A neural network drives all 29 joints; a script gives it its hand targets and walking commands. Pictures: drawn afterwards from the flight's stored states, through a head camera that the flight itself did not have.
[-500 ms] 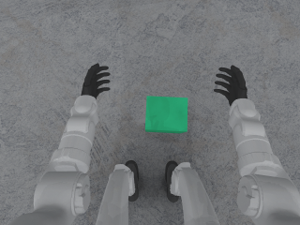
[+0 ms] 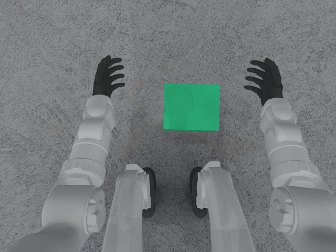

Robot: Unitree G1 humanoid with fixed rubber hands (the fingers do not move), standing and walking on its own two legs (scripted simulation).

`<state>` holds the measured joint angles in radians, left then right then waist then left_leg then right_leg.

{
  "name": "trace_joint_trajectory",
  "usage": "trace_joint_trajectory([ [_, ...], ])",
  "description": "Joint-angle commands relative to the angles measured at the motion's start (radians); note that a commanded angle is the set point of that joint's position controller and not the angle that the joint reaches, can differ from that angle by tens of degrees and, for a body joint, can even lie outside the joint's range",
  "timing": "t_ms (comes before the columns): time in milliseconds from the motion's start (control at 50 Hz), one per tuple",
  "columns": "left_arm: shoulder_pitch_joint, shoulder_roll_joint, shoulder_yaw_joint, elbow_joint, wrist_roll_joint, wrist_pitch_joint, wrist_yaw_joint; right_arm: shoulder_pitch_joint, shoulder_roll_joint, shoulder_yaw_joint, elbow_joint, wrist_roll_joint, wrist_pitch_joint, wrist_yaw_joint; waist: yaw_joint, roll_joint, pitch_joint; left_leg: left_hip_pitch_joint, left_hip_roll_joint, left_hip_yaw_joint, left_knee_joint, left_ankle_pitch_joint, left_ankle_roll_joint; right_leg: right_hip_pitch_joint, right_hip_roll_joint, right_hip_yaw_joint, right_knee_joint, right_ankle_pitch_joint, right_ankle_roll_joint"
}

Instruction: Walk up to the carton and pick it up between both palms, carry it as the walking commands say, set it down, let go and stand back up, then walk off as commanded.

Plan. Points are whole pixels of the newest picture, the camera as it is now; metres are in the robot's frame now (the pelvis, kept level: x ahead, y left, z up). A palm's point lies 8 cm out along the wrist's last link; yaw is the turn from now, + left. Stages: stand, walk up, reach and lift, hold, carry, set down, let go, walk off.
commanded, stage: reach and lift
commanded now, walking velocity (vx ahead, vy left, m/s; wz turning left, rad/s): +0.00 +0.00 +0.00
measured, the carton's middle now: (188, 110) +0.45 -0.07 -0.46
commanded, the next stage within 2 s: none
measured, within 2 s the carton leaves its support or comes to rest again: neither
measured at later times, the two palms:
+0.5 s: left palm (122, 105) +0.45 +0.14 -0.28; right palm (244, 107) +0.43 -0.22 -0.27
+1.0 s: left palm (123, 103) +0.47 +0.16 -0.38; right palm (236, 113) +0.42 -0.24 -0.39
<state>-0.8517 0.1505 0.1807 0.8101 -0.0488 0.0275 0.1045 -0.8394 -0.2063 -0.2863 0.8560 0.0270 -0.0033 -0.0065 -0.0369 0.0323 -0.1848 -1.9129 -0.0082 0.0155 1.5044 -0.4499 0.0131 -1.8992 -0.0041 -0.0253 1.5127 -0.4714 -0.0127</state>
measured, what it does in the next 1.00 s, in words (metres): lowers itself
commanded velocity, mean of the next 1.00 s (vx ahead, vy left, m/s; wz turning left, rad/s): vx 0.00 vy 0.00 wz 0.00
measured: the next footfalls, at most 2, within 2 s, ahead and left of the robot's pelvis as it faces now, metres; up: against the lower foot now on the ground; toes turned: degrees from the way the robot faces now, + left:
none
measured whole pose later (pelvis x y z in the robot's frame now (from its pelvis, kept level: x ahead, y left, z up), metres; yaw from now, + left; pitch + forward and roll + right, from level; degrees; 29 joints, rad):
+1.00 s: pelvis -0.04 -0.01 -0.19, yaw +0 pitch +41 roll +0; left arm -1.32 0.37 -0.04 1.26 -0.35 -0.08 0.10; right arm -1.20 -0.38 0.02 1.16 0.32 -0.09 -0.08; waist -0.04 0.04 0.22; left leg -2.38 0.00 0.02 2.17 -0.51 0.01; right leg -2.36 -0.02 -0.04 2.18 -0.54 -0.04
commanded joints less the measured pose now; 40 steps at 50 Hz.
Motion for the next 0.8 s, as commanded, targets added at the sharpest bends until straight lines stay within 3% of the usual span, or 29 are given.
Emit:
trace_joint_trajectory([
  [0, -0.186, 0.082, -0.023, -0.094, -0.018, -0.003, 0.018, -0.153, -0.14, 0.004, -0.062, 0.036, -0.004, -0.017, -0.033, 0.025, -0.844, 0.523, -0.077, -0.021, -0.016, 0.221, -0.071, 0.401, 0.078, 0.008, -0.038, 0.259, 0.039],
  [40, -0.218, 0.08, -0.02, -0.117, -0.04, 0.007, 0.019, -0.221, -0.155, 0.039, -0.144, 0.061, -0.005, -0.022, -0.041, -0.018, -0.887, 0.494, -0.07, -0.017, 0.027, 0.22, -0.068, 0.416, 0.075, -0.002, -0.014, 0.262, 0.041],
  [80, -0.226, 0.121, -0.015, -0.077, -0.018, 0.004, 0.025, -0.221, -0.156, 0.042, -0.088, 0.074, 0.002, -0.025, -0.004, 0.017, -0.828, 0.433, -0.07, -0.008, 0.064, 0.184, -0.064, 0.338, 0.069, 0.007, 0.03, 0.226, 0.039],
  [100, -0.234, 0.115, -0.019, -0.084, -0.033, -0.002, 0.028, -0.23, -0.132, 0.067, -0.111, 0.07, -0.002, -0.027, -0.025, -0.038, -0.823, 0.387, -0.073, -0.008, 0.087, 0.198, -0.058, 0.336, 0.07, 0.01, 0.039, 0.241, 0.044],
  [120, -0.272, 0.103, -0.038, -0.171, -0.052, -0.004, 0.024, -0.275, -0.13, 0.087, -0.19, 0.116, 0.0, -0.029, -0.001, 0.021, -0.931, 0.463, -0.076, 0.01, 0.101, 0.233, -0.059, 0.405, 0.073, 0.015, 0.056, 0.273, 0.035],
  [140, -0.24, 0.117, -0.03, -0.055, -0.038, 0.003, 0.028, -0.22, -0.14, 0.078, -0.043, 0.094, 0.012, -0.032, -0.014, -0.003, -0.817, 0.374, -0.067, 0.006, 0.105, 0.182, -0.065, 0.332, 0.07, 0.012, 0.066, 0.24, 0.042],
  [160, -0.255, 0.124, -0.022, -0.032, -0.051, 0.014, 0.028, -0.211, -0.148, 0.077, 0.004, 0.081, 0.022, -0.038, -0.036, -0.026, -0.78, 0.357, -0.067, -0.005, 0.124, 0.119, -0.063, 0.31, 0.063, 0.014, 0.07, 0.178, 0.039],
  [180, -0.252, 0.113, -0.04, 0.013, -0.04, 0.016, 0.029, -0.238, -0.167, 0.049, 0.017, 0.082, 0.02, -0.033, -0.03, 0.011, -0.709, 0.313, -0.065, -0.009, 0.114, 0.105, -0.064, 0.22, 0.065, 0.002, 0.091, 0.151, 0.039],
  [200, -0.279, 0.084, -0.053, -0.033, -0.071, 0.006, 0.019, -0.264, -0.16, 0.053, -0.039, 0.074, 0.007, -0.039, -0.067, -0.039, -0.753, 0.32, -0.065, -0.021, 0.135, 0.135, -0.056, 0.246, 0.065, 0.0, 0.1, 0.174, 0.04],
  [220, -0.301, 0.114, -0.035, -0.071, -0.058, -0.006, 0.025, -0.258, -0.154, 0.059, -0.057, 0.09, -0.005, -0.046, -0.053, 0.009, -0.792, 0.346, -0.067, -0.014, 0.162, 0.16, -0.057, 0.266, 0.064, 0.017, 0.112, 0.206, 0.03],
  [260, -0.309, 0.143, -0.043, -0.008, -0.062, -0.011, 0.028, -0.279, -0.171, 0.053, 0.003, 0.098, -0.004, -0.052, -0.043, 0.0, -0.786, 0.31, -0.065, -0.008, 0.196, 0.158, -0.056, 0.237, 0.058, 0.015, 0.158, 0.202, 0.037],
  [280, -0.305, 0.151, -0.037, -0.011, -0.059, -0.015, 0.031, -0.29, -0.178, 0.069, -0.016, 0.111, -0.004, -0.055, -0.006, 0.039, -0.806, 0.326, -0.061, -0.006, 0.204, 0.176, -0.054, 0.239, 0.056, 0.026, 0.173, 0.207, 0.029],
  [360, -0.351, 0.131, -0.086, 0.037, -0.1, -0.023, 0.023, -0.293, -0.162, 0.11, 0.06, 0.119, -0.016, -0.062, -0.064, -0.003, -0.737, 0.246, -0.054, -0.01, 0.266, 0.132, -0.054, 0.174, 0.046, 0.025, 0.202, 0.168, 0.031],
  [380, -0.364, 0.106, -0.112, 0.048, -0.118, -0.024, 0.025, -0.311, -0.179, 0.104, 0.059, 0.133, -0.024, -0.058, -0.065, 0.017, -0.753, 0.264, -0.054, -0.024, 0.271, 0.135, -0.05, 0.166, 0.045, 0.017, 0.226, 0.163, 0.027],
  [400, -0.348, 0.122, -0.096, 0.085, -0.115, -0.026, 0.031, -0.327, -0.191, 0.111, 0.083, 0.159, -0.026, -0.067, -0.038, 0.045, -0.753, 0.281, -0.048, -0.019, 0.297, 0.134, -0.052, 0.169, 0.038, 0.032, 0.254, 0.157, 0.022],
  [420, -0.385, 0.144, -0.087, -0.006, -0.119, -0.041, 0.028, -0.357, -0.17, 0.131, -0.02, 0.156, -0.035, -0.064, -0.033, 0.0, -0.776, 0.273, -0.054, -0.024, 0.319, 0.187, -0.046, 0.173, 0.039, 0.033, 0.255, 0.201, 0.027],
  [440, -0.38, 0.153, -0.088, 0.065, -0.124, -0.039, 0.033, -0.353, -0.203, 0.123, 0.03, 0.158, -0.039, -0.07, -0.057, 0.013, -0.77, 0.268, -0.044, -0.017, 0.331, 0.154, -0.046, 0.179, 0.042, 0.026, 0.268, 0.172, 0.029],
  [460, -0.387, 0.183, -0.073, 0.079, -0.113, -0.038, 0.041, -0.366, -0.227, 0.126, 0.05, 0.163, -0.033, -0.077, -0.011, 0.025, -0.785, 0.276, -0.046, -0.007, 0.348, 0.172, -0.054, 0.191, 0.035, 0.036, 0.279, 0.182, 0.027],
  [480, -0.402, 0.198, -0.063, 0.089, -0.112, -0.038, 0.042, -0.385, -0.223, 0.134, 0.041, 0.168, -0.031, -0.081, -0.005, 0.009, -0.751, 0.236, -0.042, -0.016, 0.357, 0.146, -0.048, 0.184, 0.036, 0.041, 0.294, 0.175, 0.03],
  [500, -0.401, 0.192, -0.077, 0.068, -0.111, -0.051, 0.04, -0.356, -0.197, 0.133, 0.065, 0.17, -0.037, -0.079, -0.015, 0.032, -0.717, 0.238, -0.043, -0.024, 0.356, 0.143, -0.041, 0.146, 0.04, 0.038, 0.305, 0.156, 0.023],
  [540, -0.437, 0.138, -0.141, 0.111, -0.169, -0.052, 0.03, -0.39, -0.185, 0.179, 0.124, 0.187, -0.042, -0.075, -0.061, -0.017, -0.7, 0.216, -0.041, -0.03, 0.38, 0.133, -0.045, 0.14, 0.03, 0.03, 0.319, 0.148, 0.029],
  [560, -0.436, 0.163, -0.123, 0.136, -0.153, -0.058, 0.029, -0.396, -0.175, 0.185, 0.123, 0.2, -0.043, -0.073, -0.034, -0.007, -0.638, 0.178, -0.035, -0.029, 0.386, 0.105, -0.035, 0.093, 0.032, 0.04, 0.33, 0.122, 0.029],
  [620, -0.443, 0.182, -0.121, 0.186, -0.172, -0.07, 0.029, -0.384, -0.181, 0.182, 0.202, 0.204, -0.052, -0.08, -0.033, 0.016, -0.602, 0.164, -0.027, -0.033, 0.42, 0.113, -0.039, 0.086, 0.022, 0.05, 0.364, 0.129, 0.025],
  [640, -0.472, 0.205, -0.111, 0.149, -0.172, -0.073, 0.03, -0.445, -0.2, 0.194, 0.124, 0.22, -0.059, -0.083, -0.018, -0.008, -0.657, 0.182, -0.029, -0.038, 0.432, 0.11, -0.031, 0.125, 0.023, 0.054, 0.366, 0.124, 0.026],
  [660, -0.479, 0.187, -0.137, 0.147, -0.192, -0.081, 0.028, -0.472, -0.195, 0.204, 0.086, 0.226, -0.07, -0.085, -0.025, 0.006, -0.66, 0.181, -0.03, -0.037, 0.445, 0.146, -0.033, 0.124, 0.019, 0.058, 0.381, 0.161, 0.023],
  [700, -0.482, 0.174, -0.163, 0.221, -0.221, -0.079, 0.028, -0.465, -0.228, 0.2, 0.164, 0.226, -0.076, -0.093, -0.067, -0.014, -0.647, 0.172, -0.028, -0.04, 0.479, 0.15, -0.04, 0.102, 0.016, 0.055, 0.404, 0.157, 0.027],
  [720, -0.469, 0.189, -0.137, 0.265, -0.225, -0.084, 0.019, -0.475, -0.226, 0.2, 0.177, 0.2, -0.076, -0.092, -0.05, -0.053, -0.567, 0.067, -0.031, -0.035, 0.501, 0.134, -0.036, 0.067, 0.011, 0.068, 0.407, 0.154, 0.029],
  [740, -0.465, 0.15, -0.174, 0.323, -0.244, -0.077, 0.013, -0.458, -0.205, 0.211, 0.224, 0.216, -0.078, -0.09, -0.074, -0.046, -0.526, 0.064, -0.015, -0.051, 0.485, 0.075, -0.031, 0.08, 0.004, 0.064, 0.41, 0.108, 0.027],
  [780, -0.441, 0.152, -0.178, 0.35, -0.242, -0.097, 0.011, -0.469, -0.178, 0.24, 0.201, 0.244, -0.091, -0.084, -0.042, -0.021, -0.533, 0.076, -0.017, -0.048, 0.502, 0.121, -0.025, 0.089, 0.007, 0.085, 0.426, 0.149, 0.026],
])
